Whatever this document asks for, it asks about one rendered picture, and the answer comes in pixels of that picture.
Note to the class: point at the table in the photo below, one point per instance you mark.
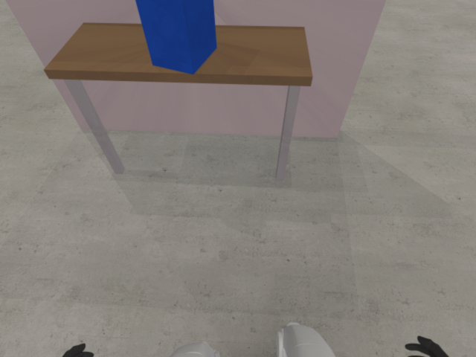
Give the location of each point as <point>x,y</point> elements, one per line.
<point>248,55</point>

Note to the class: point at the robot left thigh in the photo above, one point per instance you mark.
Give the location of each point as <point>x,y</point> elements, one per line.
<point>196,349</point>

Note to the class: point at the robot right thigh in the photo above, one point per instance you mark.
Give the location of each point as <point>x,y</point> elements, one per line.
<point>301,341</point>

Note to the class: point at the robot thigh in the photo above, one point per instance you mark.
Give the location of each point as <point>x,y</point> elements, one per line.
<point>301,341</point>
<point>196,349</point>

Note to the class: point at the carton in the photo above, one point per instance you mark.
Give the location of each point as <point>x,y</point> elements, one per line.
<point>180,34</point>

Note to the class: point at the right robot hand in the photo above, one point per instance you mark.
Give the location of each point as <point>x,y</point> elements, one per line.
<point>426,346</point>

